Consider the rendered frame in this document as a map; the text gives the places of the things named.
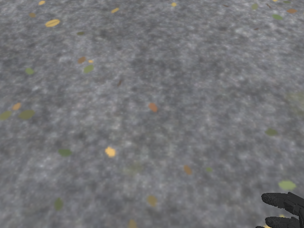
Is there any right robot hand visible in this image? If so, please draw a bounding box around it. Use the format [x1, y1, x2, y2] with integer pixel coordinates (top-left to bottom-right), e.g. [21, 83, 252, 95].
[256, 192, 304, 228]

